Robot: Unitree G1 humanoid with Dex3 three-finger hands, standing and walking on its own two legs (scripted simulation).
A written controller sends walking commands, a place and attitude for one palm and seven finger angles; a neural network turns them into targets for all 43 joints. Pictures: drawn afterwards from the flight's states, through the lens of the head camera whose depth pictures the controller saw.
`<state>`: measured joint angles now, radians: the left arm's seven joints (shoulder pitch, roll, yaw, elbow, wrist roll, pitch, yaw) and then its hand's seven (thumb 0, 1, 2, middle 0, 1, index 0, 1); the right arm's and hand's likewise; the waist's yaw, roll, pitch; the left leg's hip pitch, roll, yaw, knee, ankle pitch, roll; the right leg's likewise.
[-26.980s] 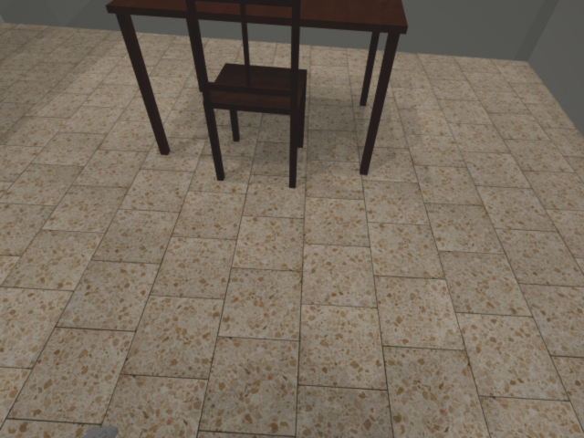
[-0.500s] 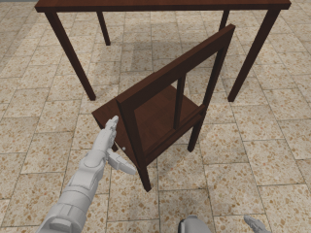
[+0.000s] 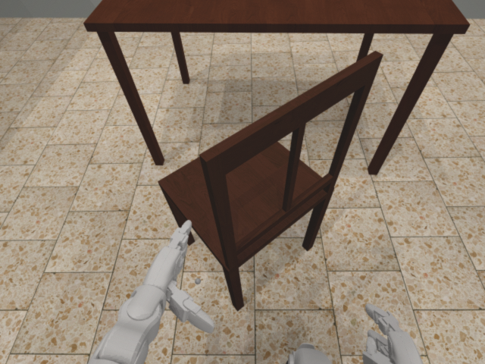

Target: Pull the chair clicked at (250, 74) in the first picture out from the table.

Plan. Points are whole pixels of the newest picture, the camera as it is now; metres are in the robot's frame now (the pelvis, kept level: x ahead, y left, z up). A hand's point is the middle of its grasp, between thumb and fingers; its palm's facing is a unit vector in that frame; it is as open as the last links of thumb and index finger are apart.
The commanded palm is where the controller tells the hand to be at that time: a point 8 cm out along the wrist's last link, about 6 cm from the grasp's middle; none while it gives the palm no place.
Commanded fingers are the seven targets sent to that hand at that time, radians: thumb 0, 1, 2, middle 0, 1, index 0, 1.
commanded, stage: draw the fingers out of the gap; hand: left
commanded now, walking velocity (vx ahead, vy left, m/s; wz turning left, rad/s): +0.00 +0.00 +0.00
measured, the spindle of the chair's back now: (291, 173) +0.50 -0.10 -0.05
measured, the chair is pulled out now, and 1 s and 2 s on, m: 0.45 0.45 0.45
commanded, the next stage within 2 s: draw the hand back to the body in 0.22 s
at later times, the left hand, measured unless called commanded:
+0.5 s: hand (173, 298) +0.22 +0.11 +0.02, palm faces -0.02 -1.00 +0.02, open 17.5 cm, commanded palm +0.19 +0.17 +0.02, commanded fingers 0.00 -0.55 0.20 0.00 0.00 0.00 0.00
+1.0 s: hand (105, 298) +0.21 +0.18 +0.08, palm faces +0.18 -0.94 -0.28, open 16.5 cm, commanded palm +0.18 +0.23 +0.12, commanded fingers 0.00 -0.04 0.44 -0.07 -0.10 -0.07 -0.10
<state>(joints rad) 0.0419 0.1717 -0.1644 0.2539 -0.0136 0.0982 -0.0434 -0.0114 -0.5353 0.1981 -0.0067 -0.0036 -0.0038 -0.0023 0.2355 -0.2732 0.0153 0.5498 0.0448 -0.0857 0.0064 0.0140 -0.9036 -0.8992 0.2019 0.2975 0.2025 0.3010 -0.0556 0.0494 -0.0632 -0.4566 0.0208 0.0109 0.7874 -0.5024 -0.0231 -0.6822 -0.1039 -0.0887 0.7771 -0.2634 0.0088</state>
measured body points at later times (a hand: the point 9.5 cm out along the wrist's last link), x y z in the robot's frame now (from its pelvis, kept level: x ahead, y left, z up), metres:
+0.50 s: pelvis +0.00 +0.00 -0.02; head +0.05 +0.00 +0.43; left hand +0.22 +0.16 +0.02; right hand +0.18 -0.23 -0.09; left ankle -0.07 +0.13 -0.70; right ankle +0.07 -0.13 -0.70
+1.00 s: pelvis +0.01 +0.00 +0.00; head +0.04 -0.02 +0.45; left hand +0.19 +0.23 +0.10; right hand +0.19 -0.24 -0.09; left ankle -0.07 +0.13 -0.70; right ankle +0.07 -0.13 -0.70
